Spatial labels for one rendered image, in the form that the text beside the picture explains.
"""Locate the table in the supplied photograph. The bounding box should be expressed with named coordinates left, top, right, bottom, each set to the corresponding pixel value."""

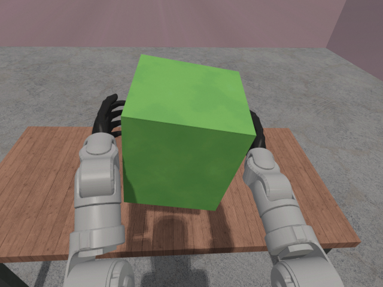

left=0, top=126, right=361, bottom=287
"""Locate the carton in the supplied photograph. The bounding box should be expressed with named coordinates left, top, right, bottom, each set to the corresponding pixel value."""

left=121, top=54, right=256, bottom=211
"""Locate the robot right hand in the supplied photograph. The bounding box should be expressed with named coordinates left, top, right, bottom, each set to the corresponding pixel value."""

left=246, top=110, right=266, bottom=156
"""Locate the robot left upper arm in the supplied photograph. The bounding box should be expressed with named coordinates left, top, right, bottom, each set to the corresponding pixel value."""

left=64, top=258, right=135, bottom=287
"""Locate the right robot forearm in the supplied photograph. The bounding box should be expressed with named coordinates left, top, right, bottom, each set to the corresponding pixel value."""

left=242, top=148, right=344, bottom=287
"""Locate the robot right upper arm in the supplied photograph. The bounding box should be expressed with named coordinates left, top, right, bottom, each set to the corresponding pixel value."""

left=270, top=257, right=343, bottom=287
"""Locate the left robot forearm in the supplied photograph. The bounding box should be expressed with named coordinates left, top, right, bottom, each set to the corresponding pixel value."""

left=63, top=132, right=125, bottom=287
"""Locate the robot left hand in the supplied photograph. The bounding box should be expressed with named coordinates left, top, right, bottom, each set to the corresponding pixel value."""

left=92, top=94, right=126, bottom=138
